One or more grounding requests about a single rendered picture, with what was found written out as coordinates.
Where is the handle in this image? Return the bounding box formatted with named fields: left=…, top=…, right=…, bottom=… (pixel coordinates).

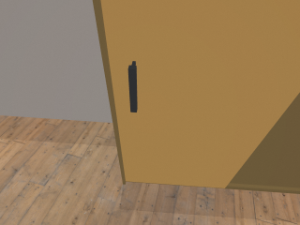
left=127, top=61, right=138, bottom=113

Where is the wardrobe door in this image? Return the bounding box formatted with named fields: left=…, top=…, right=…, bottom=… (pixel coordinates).
left=230, top=93, right=300, bottom=188
left=100, top=0, right=300, bottom=188

